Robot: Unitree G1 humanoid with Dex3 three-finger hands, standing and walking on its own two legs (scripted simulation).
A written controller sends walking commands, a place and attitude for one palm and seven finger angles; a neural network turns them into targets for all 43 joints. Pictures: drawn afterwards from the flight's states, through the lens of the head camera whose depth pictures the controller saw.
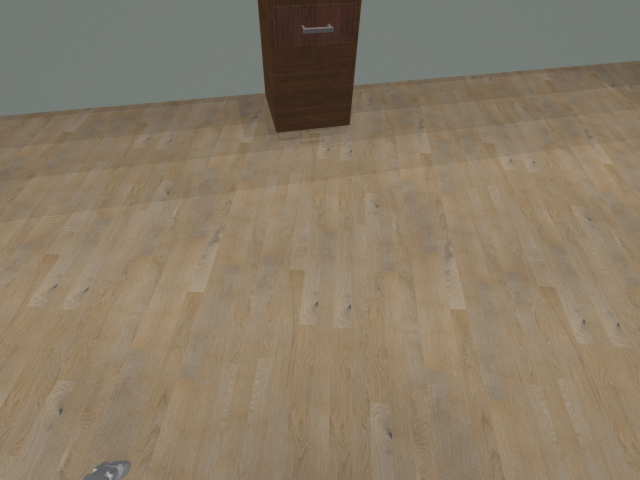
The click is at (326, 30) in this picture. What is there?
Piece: drawer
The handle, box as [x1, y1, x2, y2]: [301, 24, 333, 33]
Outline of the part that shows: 333,31 332,26 331,27 329,24 327,24 327,27 305,28 303,25 301,25 304,33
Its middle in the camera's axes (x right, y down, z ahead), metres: -0.02 -0.99 +1.82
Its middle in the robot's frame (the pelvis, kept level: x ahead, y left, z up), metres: +2.01 +0.11 -0.21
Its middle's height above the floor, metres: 0.56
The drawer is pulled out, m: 0.00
